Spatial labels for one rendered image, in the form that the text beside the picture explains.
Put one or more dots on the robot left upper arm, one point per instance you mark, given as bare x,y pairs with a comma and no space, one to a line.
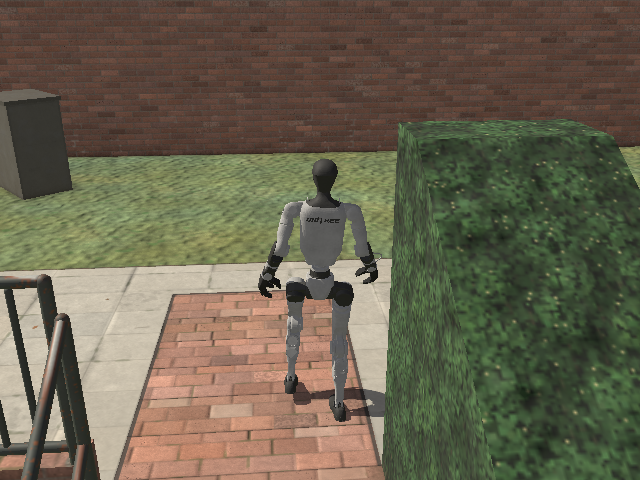
290,211

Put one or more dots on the right robot hand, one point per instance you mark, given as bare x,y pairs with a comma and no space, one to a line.
372,278

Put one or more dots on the robot left forearm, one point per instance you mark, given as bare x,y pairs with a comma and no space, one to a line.
271,265

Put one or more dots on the left robot hand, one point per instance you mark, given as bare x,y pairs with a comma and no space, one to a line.
264,283

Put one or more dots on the robot left foot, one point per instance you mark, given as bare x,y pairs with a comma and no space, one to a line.
290,386

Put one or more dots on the robot right forearm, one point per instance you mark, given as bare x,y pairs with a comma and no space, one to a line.
369,261

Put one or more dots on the robot right upper arm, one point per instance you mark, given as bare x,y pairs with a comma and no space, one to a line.
354,214

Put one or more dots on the left robot thigh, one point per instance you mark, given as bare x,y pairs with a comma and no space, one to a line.
295,295

